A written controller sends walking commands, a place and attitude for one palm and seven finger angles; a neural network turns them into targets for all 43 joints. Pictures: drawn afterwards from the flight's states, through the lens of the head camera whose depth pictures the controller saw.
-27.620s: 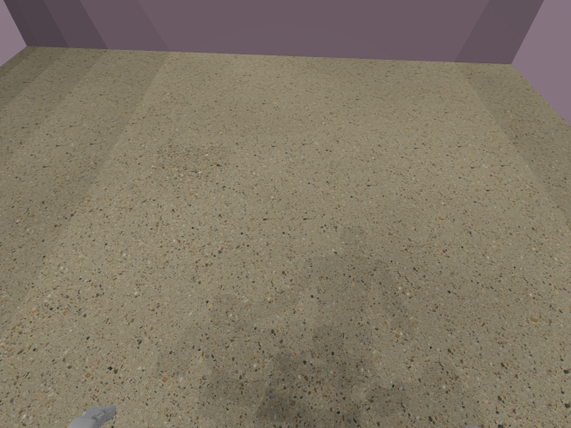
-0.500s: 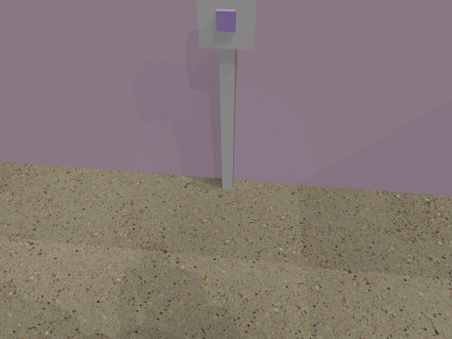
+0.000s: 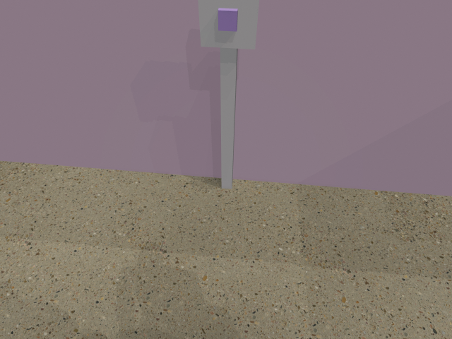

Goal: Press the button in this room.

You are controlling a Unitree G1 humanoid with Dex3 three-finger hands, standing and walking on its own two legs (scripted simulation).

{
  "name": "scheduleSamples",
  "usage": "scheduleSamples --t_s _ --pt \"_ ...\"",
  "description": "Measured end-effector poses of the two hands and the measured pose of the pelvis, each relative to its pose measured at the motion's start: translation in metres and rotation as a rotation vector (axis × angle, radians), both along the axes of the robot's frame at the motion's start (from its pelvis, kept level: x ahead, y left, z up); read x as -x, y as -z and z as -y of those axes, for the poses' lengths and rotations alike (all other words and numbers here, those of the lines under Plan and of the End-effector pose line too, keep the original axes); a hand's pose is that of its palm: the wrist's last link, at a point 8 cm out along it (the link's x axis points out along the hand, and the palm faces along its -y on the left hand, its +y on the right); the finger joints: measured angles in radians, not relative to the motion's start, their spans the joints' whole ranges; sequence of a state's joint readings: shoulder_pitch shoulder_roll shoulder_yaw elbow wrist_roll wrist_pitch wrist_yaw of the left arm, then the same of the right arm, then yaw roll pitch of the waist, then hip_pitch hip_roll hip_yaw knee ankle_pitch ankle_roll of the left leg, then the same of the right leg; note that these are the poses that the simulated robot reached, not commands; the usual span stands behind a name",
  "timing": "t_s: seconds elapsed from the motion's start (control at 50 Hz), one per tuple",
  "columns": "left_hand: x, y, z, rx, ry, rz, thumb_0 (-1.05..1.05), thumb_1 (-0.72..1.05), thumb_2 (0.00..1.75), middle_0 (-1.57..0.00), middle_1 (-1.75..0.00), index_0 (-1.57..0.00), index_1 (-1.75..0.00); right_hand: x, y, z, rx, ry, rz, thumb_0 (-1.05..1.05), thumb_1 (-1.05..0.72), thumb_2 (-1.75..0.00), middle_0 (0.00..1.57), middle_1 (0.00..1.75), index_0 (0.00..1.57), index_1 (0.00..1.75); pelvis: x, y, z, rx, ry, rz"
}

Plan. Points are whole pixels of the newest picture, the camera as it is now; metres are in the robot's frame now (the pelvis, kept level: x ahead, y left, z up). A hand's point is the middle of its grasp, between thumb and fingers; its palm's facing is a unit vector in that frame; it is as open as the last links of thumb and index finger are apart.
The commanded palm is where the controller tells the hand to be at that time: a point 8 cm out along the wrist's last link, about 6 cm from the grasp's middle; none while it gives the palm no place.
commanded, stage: look at it before walking up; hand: left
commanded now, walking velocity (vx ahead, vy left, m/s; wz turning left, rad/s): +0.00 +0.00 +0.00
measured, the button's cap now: (227, 19) +0.98 +0.06 +0.15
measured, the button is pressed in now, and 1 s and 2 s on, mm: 0 0 0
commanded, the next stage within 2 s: take the last steps up to it in 0.12 s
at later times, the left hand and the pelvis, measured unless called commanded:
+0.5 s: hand out of the picture +0.02 +0.17 -0.18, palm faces -0.04 -0.98 -0.19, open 7.4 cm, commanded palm none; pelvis +0.03 -0.01 -0.01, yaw -3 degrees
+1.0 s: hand out of the picture +0.10 +0.06 -0.17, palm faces +0.04 -0.99 -0.13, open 7.4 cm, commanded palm none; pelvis +0.19 -0.08 -0.01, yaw -4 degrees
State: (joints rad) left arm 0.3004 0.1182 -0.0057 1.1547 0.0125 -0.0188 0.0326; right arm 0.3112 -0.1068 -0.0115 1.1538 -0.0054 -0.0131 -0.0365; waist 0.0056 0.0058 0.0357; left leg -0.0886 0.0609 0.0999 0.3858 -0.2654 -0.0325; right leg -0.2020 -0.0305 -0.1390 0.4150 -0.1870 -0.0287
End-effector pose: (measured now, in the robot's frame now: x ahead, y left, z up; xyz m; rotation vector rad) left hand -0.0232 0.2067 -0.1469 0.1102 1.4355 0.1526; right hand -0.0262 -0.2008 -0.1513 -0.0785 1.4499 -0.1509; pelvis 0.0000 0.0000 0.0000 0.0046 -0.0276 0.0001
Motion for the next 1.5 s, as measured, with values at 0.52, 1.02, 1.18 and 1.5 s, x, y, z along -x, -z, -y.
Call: scheduleSamples --t_s 0.52,1.02,1.18,1.5 --pt "-0.052 -0.001 -0.004 -0.025 0.081 -0.019 0.00 0.91 0.90 -0.20 -0.30 -0.20 -0.30 0.001 0.011 0.019 0.001 0.109 -0.013 0.00 -0.91 -0.90 0.20 0.30 0.20 0.30 -0.032 0.009 0.016 -0.027 0.061 -0.015" --pt "-0.130 -0.005 0.098 0.051 -0.029 -0.166 0.00 0.91 0.90 -0.20 -0.30 -0.20 -0.30 -0.325 -0.006 0.102 0.027 -0.061 0.274 0.00 -0.91 -0.90 0.20 0.30 0.19 0.29 -0.200 0.007 0.077 0.011 0.066 -0.043" --pt "-0.199 0.014 0.071 0.064 -0.032 -0.247 0.00 0.91 0.90 -0.20 -0.30 -0.20 -0.30 -0.421 0.006 0.061 0.011 -0.084 0.342 0.00 -0.91 -0.90 0.20 0.30 0.20 0.30 -0.284 0.026 0.055 0.008 0.068 -0.036" --pt "-0.537 -0.007 0.043 -0.009 0.162 0.267 0.00 0.91 0.90 -0.20 -0.30 -0.19 -0.30 -0.378 -0.019 0.097 0.107 0.102 0.013 -0.02 -0.93 -0.90 0.20 0.30 0.20 0.30 -0.405 0.001 0.065 0.002 0.078 -0.032"
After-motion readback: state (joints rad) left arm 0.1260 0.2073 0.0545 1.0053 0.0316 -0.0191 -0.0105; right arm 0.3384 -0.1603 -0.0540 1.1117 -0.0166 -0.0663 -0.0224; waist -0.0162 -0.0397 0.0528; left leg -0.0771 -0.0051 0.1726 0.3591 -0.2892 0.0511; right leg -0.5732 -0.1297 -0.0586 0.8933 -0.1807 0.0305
